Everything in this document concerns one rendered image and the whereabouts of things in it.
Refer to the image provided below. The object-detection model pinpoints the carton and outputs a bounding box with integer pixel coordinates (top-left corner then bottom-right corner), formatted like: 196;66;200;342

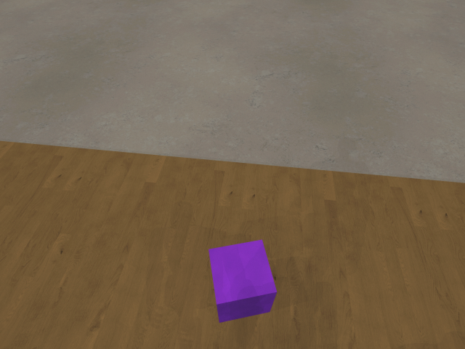
209;240;277;323

